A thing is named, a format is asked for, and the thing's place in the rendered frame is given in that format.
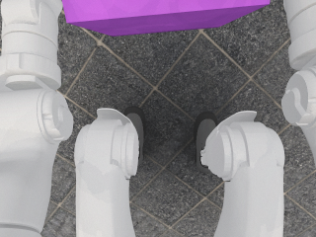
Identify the robot right upper arm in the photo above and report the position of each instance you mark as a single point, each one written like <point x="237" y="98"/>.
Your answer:
<point x="299" y="104"/>

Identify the left robot shin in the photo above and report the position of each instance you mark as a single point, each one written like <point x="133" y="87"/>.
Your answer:
<point x="102" y="113"/>

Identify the robot left thigh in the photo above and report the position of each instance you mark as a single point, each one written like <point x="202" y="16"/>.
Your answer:
<point x="102" y="189"/>

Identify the robot left upper arm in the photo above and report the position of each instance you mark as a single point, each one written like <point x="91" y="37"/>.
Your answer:
<point x="32" y="124"/>

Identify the right robot forearm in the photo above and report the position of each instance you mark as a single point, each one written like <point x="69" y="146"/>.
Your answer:
<point x="301" y="21"/>

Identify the left robot forearm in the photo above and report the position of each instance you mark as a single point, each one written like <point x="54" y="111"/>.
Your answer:
<point x="29" y="48"/>

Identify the carton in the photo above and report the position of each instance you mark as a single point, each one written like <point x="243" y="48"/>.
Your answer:
<point x="118" y="18"/>

